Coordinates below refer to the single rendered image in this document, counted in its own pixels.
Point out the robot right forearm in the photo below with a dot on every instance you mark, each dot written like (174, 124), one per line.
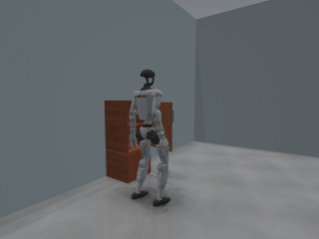
(159, 126)

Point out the cupboard door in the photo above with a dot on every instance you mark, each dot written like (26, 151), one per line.
(166, 121)

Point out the robot right hand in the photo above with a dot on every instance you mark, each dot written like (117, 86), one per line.
(163, 143)

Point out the right robot upper arm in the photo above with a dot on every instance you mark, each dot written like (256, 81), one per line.
(156, 103)

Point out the robot left forearm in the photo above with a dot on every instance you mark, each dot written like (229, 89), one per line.
(133, 124)

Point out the left robot upper arm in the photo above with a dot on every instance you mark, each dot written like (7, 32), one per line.
(134, 104)

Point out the left robot shin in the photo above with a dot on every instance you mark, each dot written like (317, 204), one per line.
(141, 176)

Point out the robot left hand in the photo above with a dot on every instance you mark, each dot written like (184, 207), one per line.
(133, 138)

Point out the robot shin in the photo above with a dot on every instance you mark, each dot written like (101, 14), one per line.
(141, 176)
(161, 180)

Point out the right robot shin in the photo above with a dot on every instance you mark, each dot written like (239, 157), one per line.
(161, 180)

